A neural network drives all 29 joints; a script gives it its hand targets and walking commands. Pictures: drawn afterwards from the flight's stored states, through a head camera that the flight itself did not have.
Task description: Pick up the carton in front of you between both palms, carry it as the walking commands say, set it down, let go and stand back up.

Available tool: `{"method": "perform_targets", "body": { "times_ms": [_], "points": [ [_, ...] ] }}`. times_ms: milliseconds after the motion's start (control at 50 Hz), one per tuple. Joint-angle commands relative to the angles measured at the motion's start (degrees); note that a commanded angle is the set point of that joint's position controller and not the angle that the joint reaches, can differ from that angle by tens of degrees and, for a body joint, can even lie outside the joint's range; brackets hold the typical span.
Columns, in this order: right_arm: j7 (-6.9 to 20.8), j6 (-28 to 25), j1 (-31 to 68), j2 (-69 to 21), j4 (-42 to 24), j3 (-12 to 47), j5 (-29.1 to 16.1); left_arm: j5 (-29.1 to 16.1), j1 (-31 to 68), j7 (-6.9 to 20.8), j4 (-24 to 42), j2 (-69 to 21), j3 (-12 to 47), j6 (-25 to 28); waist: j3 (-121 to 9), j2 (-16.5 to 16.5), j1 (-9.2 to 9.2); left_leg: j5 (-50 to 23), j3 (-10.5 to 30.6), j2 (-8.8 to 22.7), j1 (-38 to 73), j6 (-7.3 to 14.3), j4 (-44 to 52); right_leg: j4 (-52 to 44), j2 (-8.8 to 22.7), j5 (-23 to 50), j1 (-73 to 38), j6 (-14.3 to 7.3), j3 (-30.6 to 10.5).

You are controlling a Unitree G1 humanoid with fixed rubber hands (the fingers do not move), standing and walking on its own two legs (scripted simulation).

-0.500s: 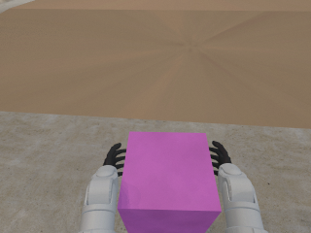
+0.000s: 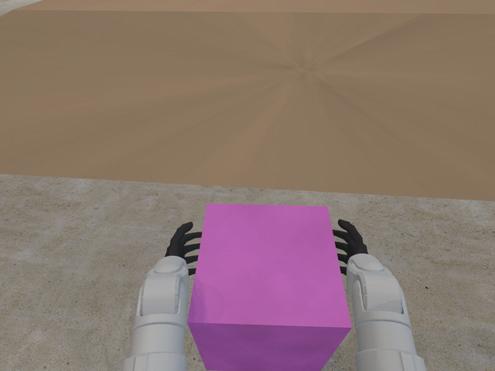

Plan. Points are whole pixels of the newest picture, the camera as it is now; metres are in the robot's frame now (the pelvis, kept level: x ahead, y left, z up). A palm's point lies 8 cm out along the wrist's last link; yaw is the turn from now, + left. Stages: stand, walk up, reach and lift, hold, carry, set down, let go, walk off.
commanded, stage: hold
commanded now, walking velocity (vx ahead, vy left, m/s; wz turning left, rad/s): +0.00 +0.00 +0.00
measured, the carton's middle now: (264, 291) +0.28 +0.00 -0.02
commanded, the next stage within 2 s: carry in 0.40 s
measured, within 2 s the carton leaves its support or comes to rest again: neither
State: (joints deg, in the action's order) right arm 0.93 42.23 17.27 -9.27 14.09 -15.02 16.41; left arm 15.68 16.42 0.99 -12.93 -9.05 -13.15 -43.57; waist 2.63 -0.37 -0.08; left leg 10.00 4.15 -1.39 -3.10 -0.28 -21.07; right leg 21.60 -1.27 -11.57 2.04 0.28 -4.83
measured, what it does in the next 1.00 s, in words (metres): walks ahead: left foot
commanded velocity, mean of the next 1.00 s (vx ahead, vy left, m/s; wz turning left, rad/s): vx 0.32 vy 0.00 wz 0.00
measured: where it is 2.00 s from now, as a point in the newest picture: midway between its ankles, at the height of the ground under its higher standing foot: (270, 267)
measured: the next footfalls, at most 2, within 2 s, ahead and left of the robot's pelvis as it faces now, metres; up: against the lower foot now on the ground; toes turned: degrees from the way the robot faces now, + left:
left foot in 0.90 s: +0.26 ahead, +0.09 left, +0.00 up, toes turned +8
right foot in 1.32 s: +0.55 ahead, -0.15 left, +0.00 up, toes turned -16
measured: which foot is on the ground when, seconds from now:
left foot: down 0.00-0.60, up 0.62-0.88, down 0.90-1.00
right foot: down 0.00-0.90, up 0.92-1.00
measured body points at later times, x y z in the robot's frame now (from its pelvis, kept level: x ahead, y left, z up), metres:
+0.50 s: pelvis +0.01 +0.00 +0.00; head -0.03 +0.00 +0.45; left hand +0.31 +0.14 +0.04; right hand +0.31 -0.16 +0.05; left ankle +0.03 +0.12 -0.74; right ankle +0.01 -0.13 -0.74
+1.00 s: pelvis +0.20 +0.01 -0.01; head +0.19 +0.01 +0.44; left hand +0.48 +0.15 +0.07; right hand +0.47 -0.16 +0.07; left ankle +0.22 +0.09 -0.74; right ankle +0.08 -0.10 -0.68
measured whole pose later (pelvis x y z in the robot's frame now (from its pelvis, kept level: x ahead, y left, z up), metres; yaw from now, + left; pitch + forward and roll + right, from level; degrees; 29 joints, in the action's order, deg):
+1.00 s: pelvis +0.20 +0.01 -0.01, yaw -4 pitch +5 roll +1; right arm -5.3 68.6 8.2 -7.6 -18.1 -4.4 6.1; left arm 5.0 6.3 -5.1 21.4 -7.3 -6.8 -70.5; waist -8.0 -1.2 -0.5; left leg 12.9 -13.5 1.3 -19.7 3.9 -26.8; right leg 58.4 3.5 -24.3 22.7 -1.1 3.1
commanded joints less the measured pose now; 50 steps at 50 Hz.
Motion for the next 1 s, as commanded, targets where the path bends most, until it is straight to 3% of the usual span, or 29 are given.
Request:
{"method": "perform_targets", "body": {
  "times_ms": [0,360,380,420,440,460,500,520,560,580,600,620,640,660,680,720,760,800,840,860,880,900,920,940,980],
  "points": [
    [12.7,-0.8,26.1,-50.2,-1.2,31.0,-13.8,-13.5,27.3,11.6,2.6,-51.1,30.3,1.8,-13.1,0.4,-0.01,-6.5,-0.1,-3.3,5.5,-0.3,2.9,-4.2,-3.6,5.9,1.4,-0.1,0.9],
    [11.9,-0.5,21.9,-49.9,-4.4,32.2,-14.5,-14.1,23.6,11.4,6.1,-49.4,31.4,1.6,-13.3,0.0,-0.02,-10.2,0.0,-3.7,5.7,0.0,3.1,-4.5,-3.6,10.5,-0.2,0.3,0.4],
    [12.1,0.0,24.0,-50.2,-4.7,33.3,-15.5,-15.0,26.0,11.5,5.2,-49.8,32.6,1.2,-15.5,0.8,0.20,-1.2,-1.2,6.9,-0.7,0.7,-1.5,-0.1,6.4,2.7,7.1,-0.8,-0.3],
    [11.9,0.5,23.6,-50.8,-5.8,34.5,-16.6,-16.8,26.7,11.7,7.2,-50.2,34.4,0.9,-13.8,1.4,0.28,26.1,2.5,6.8,-6.9,1.5,2.3,-1.3,4.9,-23.6,13.4,-1.5,-1.7],
    [11.7,0.8,24.4,-51.1,-7.3,35.9,-17.4,-17.5,28.1,11.6,8.7,-50.3,35.7,0.7,-12.4,2.2,0.58,32.7,3.9,7.5,-8.0,2.1,3.2,0.0,3.8,-28.5,17.0,-1.4,-1.0],
    [11.4,1.1,25.0,-51.3,-8.7,37.0,-18.1,-18.2,28.8,11.4,10.2,-50.6,37.1,0.4,-12.1,4.0,0.72,31.9,5.3,8.7,-7.4,2.9,3.8,2.8,2.9,-25.3,19.1,-1.1,0.6],
    [10.7,2.7,24.0,-50.9,-11.3,39.7,-19.9,-20.5,28.8,11.0,13.2,-50.5,39.9,-1.2,-16.4,7.7,0.87,25.7,10.8,12.7,-5.5,5.5,7.0,12.4,0.3,-11.4,19.0,-0.1,7.0],
    [10.1,3.8,22.5,-50.4,-12.8,40.9,-20.3,-21.7,28.3,10.9,14.6,-50.0,41.3,-2.4,-17.8,8.8,0.67,24.2,12.1,14.2,-5.7,6.9,7.3,10.9,0.4,-10.2,18.1,-0.1,8.3],
    [9.1,7.0,22.4,-48.9,-17.2,43.2,-21.7,-24.2,27.7,10.5,17.7,-49.1,43.9,-5.3,-19.3,7.6,0.07,26.7,7.0,12.2,-13.3,6.5,4.2,2.4,1.1,-12.3,8.8,-1.1,8.3],
    [8.9,8.8,23.8,-48.1,-19.6,44.8,-23.1,-24.7,27.4,10.1,18.6,-48.2,44.2,-6.9,-18.3,2.5,-0.18,25.9,1.1,8.7,-18.0,4.2,-2.2,-2.1,4.4,-16.9,5.8,-2.4,2.4],
    [8.8,10.7,24.6,-47.5,-21.0,46.2,-24.6,-24.6,25.9,9.6,19.4,-46.7,44.2,-8.6,-17.1,-9.3,-0.87,21.8,-5.7,4.5,-27.2,1.1,-15.9,-8.6,13.0,-25.6,1.0,-5.9,-12.0],
    [8.7,12.6,24.9,-46.6,-21.6,47.3,-26.0,-24.7,23.9,9.0,19.7,-45.2,43.9,-10.5,-13.7,-15.1,-1.48,19.6,-9.8,2.0,-38.9,-0.1,-23.3,-13.0,20.1,-24.6,-4.7,-9.3,-23.7],
    [8.8,14.2,26.6,-46.8,-23.0,48.6,-27.9,-24.9,23.6,8.4,21.3,-44.7,44.0,-12.2,-12.4,-12.9,-1.58,19.4,-8.0,4.5,-42.5,0.1,-25.5,-12.7,22.5,-15.3,-5.9,-12.3,-26.1],
    [8.9,15.7,26.6,-47.8,-24.0,49.6,-29.9,-25.8,23.8,8.0,23.3,-44.8,44.4,-13.7,-13.7,-8.6,-1.67,18.6,-7.3,5.4,-43.0,0.2,-25.5,-11.8,22.1,-8.5,-7.1,-12.7,-23.4],
    [8.9,16.9,25.4,-48.5,-25.0,50.3,-31.3,-26.9,23.8,7.7,25.9,-45.1,45.3,-15.1,-15.7,-6.0,-1.57,17.0,-7.9,5.4,-41.8,0.0,-24.3,-10.8,21.0,-3.2,-8.8,-11.9,-18.7],
    [8.5,18.9,22.1,-49.1,-27.4,51.1,-32.7,-29.0,23.0,7.3,30.4,-45.9,46.9,-17.3,-18.6,-7.4,-1.44,11.9,-10.5,3.7,-36.9,-0.7,-19.8,-9.4,16.8,4.7,-9.0,-9.3,-9.6],
    [7.9,20.8,18.9,-49.0,-30.1,51.1,-32.7,-30.1,20.2,7.4,33.0,-46.4,47.9,-19.5,-19.4,-9.4,-1.42,9.1,-12.5,2.5,-32.7,-0.9,-15.2,-8.5,15.1,9.2,-7.8,-8.4,-5.1],
    [7.5,22.6,15.7,-48.4,-32.7,50.4,-31.9,-30.6,16.7,7.8,34.6,-47.0,48.3,-21.5,-19.2,-9.5,-1.58,5.3,-14.8,1.7,-27.1,-0.9,-9.2,-7.2,14.2,10.3,-4.9,-7.9,-1.7],
    [7.2,24.2,12.5,-47.8,-34.8,49.8,-31.0,-31.3,14.0,8.3,35.8,-47.4,48.5,-23.1,-20.2,-6.9,-0.76,-1.6,-18.4,-0.2,-11.3,-0.2,-0.1,-0.6,11.9,11.5,3.8,-5.9,3.7],
    [7.3,25.0,11.1,-48.6,-35.1,49.5,-30.9,-31.5,13.5,8.4,36.7,-47.1,48.4,-23.8,-22.5,-4.8,-0.29,-1.3,-17.6,1.1,1.4,1.0,0.0,5.5,10.9,13.2,11.7,-4.5,6.0],
    [7.2,25.6,10.5,-47.8,-35.8,48.9,-30.9,-32.1,15.0,8.5,38.3,-45.9,48.2,-24.6,-25.7,0.8,0.89,6.0,-7.8,9.4,13.4,2.8,1.1,16.8,9.1,5.0,21.7,-2.3,9.0],
    [7.0,26.1,11.0,-46.1,-35.7,48.0,-30.2,-33.4,18.3,8.6,40.3,-44.6,48.5,-25.6,-26.6,14.8,1.54,17.4,17.6,24.9,20.2,8.9,7.8,32.3,2.9,-10.6,36.5,0.5,13.2],
    [6.8,26.5,13.0,-46.5,-35.6,47.5,-30.3,-34.5,21.6,8.8,41.5,-44.1,49.3,-26.5,-24.5,15.0,1.64,17.2,26.6,29.3,18.8,14.3,9.6,41.0,2.9,-16.9,43.7,-1.0,8.2],
    [6.7,26.8,15.5,-47.0,-37.4,47.7,-31.2,-35.3,23.7,8.9,41.7,-44.2,49.3,-26.9,-22.6,9.2,1.63,15.3,23.9,28.4,14.7,14.3,9.6,45.5,6.3,-16.0,44.9,-2.1,5.9],
    [6.6,27.5,19.7,-47.9,-38.4,48.2,-32.7,-35.6,24.3,9.0,39.9,-45.6,48.4,-27.2,-20.6,1.9,1.25,13.5,13.4,24.5,6.8,11.0,12.1,43.4,9.6,-9.7,41.8,-2.2,5.4]
  ]
}}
